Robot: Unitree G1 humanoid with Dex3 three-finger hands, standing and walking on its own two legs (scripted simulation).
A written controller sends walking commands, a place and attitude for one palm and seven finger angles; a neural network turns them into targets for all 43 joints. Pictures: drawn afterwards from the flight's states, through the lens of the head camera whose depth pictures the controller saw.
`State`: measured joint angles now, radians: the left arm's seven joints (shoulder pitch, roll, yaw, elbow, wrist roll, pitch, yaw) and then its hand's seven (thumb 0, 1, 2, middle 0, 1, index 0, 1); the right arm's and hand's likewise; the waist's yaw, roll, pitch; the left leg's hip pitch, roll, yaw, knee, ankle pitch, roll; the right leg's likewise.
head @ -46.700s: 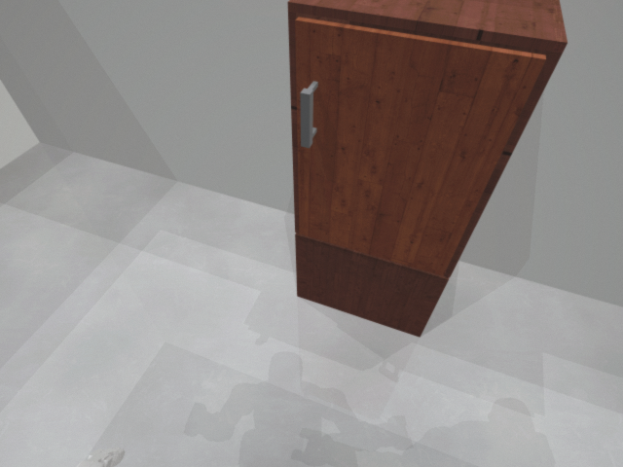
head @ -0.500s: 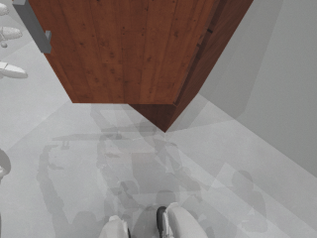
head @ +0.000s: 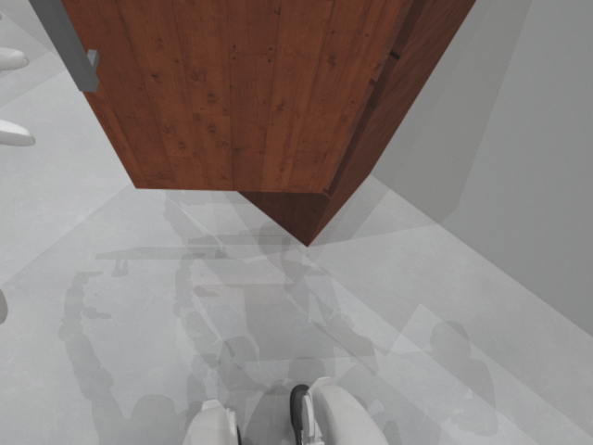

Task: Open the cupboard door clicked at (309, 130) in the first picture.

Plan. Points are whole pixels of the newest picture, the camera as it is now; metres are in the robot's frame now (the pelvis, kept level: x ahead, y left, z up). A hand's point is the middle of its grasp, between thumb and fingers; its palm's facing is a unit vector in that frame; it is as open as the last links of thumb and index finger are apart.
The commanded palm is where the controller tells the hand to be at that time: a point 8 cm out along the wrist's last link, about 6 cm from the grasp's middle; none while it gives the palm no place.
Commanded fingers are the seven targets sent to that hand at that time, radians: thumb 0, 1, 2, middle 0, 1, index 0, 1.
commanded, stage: move the hooked fingers beside the handle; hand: left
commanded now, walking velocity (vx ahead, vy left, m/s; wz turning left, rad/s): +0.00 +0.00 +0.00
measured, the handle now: (72, 32) +0.60 +0.22 +0.11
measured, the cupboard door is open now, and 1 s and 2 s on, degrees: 41 41 41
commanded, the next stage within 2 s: slide the fingers in behind the handle in 0.38 s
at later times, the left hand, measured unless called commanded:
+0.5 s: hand out of the picture +0.53 +0.28 +0.11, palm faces -0.04 -1.00 -0.01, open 14.0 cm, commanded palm +0.52 +0.31 +0.10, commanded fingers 0.00 -0.50 0.30 -0.30 -1.20 -0.30 -1.20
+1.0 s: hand (32, 83) +0.52 +0.24 +0.11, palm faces -0.05 -1.00 -0.03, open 14.0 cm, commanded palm +0.51 +0.28 +0.10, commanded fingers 0.00 -0.50 0.30 -0.30 -1.20 -0.30 -1.20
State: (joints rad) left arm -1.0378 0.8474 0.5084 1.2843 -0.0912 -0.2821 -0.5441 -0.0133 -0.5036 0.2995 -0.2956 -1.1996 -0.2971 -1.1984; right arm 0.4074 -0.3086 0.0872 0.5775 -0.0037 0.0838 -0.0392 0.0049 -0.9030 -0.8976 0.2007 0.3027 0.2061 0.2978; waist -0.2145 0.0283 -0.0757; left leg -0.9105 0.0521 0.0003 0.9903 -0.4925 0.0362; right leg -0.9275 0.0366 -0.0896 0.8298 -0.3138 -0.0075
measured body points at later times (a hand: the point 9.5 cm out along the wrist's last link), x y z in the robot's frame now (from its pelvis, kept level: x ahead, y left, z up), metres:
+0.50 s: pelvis +0.01 +0.01 +0.00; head +0.16 +0.04 +0.42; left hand +0.53 +0.34 +0.11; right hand -0.03 -0.26 -0.09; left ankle -0.03 +0.09 -0.68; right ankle +0.04 -0.12 -0.68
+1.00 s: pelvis +0.00 +0.00 +0.00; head +0.14 +0.03 +0.43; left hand +0.52 +0.30 +0.11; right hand +0.00 -0.27 -0.10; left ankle -0.03 +0.09 -0.68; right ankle +0.04 -0.12 -0.68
